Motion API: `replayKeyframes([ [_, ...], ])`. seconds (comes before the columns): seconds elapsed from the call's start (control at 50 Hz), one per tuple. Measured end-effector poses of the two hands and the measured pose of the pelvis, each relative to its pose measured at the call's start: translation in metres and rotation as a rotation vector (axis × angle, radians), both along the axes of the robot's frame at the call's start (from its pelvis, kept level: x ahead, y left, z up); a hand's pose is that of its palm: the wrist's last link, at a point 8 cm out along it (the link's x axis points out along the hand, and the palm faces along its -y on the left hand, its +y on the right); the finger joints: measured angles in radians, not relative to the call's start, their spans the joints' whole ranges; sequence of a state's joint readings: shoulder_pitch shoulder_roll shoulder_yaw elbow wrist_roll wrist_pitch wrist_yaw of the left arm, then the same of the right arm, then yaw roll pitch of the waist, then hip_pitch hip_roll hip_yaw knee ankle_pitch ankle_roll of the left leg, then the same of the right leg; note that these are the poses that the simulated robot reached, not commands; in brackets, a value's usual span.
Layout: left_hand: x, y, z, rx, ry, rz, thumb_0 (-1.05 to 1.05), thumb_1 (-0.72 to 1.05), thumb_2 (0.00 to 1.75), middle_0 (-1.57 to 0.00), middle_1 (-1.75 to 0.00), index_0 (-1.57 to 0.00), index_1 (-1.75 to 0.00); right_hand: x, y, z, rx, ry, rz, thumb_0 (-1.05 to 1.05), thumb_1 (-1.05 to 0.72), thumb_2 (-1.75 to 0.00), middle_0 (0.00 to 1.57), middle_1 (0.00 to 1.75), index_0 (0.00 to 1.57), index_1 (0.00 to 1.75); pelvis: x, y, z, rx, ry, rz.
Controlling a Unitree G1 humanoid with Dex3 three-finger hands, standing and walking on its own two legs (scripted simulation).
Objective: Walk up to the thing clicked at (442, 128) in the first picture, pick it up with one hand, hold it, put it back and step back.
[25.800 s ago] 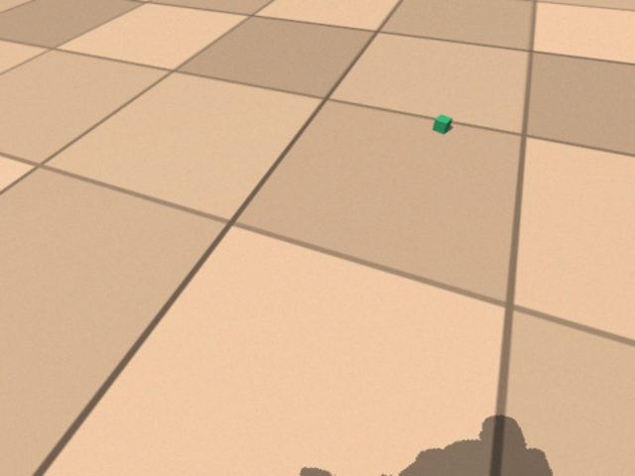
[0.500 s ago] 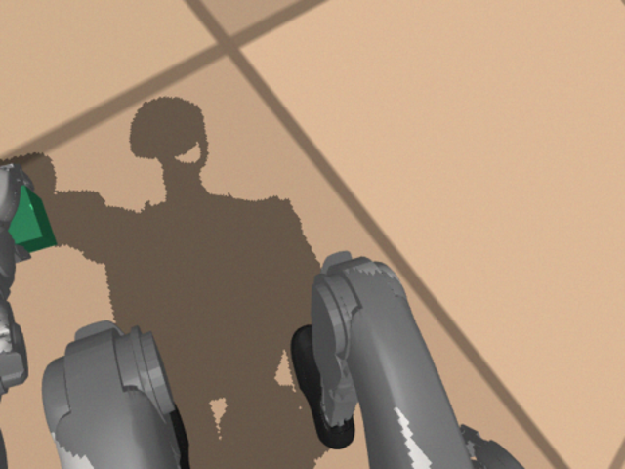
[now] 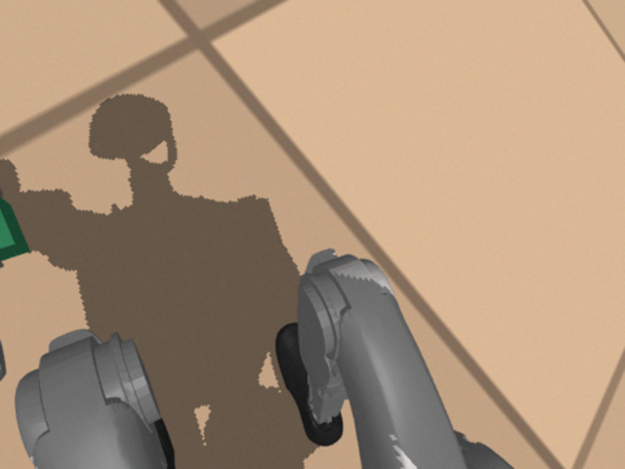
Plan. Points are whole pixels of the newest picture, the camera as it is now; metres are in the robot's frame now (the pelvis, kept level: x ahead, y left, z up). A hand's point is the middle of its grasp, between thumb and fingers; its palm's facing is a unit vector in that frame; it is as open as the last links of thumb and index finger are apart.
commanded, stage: rest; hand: left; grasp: from above
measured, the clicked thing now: out of the picture +0.46 +0.29 -0.26
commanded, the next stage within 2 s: open in 0.56 s
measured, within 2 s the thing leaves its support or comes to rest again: rests again in 0.10 s
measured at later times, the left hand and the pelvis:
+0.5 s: hand out of the picture +0.45 +0.29 -0.24, palm faces -0.44 -0.14 -0.89, open 10.0 cm; pelvis +0.00 +0.00 +0.00, yaw -1 degrees
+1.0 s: hand out of the picture +0.45 +0.29 -0.24, palm faces -0.44 -0.13 -0.89, open 10.9 cm; pelvis -0.01 +0.00 +0.00, yaw -2 degrees
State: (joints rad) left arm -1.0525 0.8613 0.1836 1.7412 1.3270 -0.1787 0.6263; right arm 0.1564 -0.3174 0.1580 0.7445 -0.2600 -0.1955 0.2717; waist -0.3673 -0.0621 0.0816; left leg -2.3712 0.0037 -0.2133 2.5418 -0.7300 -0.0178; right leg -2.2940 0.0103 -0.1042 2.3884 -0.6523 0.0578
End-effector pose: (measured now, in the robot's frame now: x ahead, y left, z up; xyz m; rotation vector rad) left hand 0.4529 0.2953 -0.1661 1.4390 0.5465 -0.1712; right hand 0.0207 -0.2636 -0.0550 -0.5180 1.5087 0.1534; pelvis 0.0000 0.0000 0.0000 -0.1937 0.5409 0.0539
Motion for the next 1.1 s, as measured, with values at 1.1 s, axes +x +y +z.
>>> replayKeyframes([
  [1.1,0.004,-0.003,-0.02,0.004,0.004,-0.01,-0.01,-0.19,0.81,-0.47,-0.7,-0.44,-0.73,-0.003,0.012,0.015,0.049,0.004,0.107,0.0,-0.9,-0.9,0.2,0.3,0.2,0.3,-0.005,0.003,0.001,-0.033,-0.045,-0.015],
])
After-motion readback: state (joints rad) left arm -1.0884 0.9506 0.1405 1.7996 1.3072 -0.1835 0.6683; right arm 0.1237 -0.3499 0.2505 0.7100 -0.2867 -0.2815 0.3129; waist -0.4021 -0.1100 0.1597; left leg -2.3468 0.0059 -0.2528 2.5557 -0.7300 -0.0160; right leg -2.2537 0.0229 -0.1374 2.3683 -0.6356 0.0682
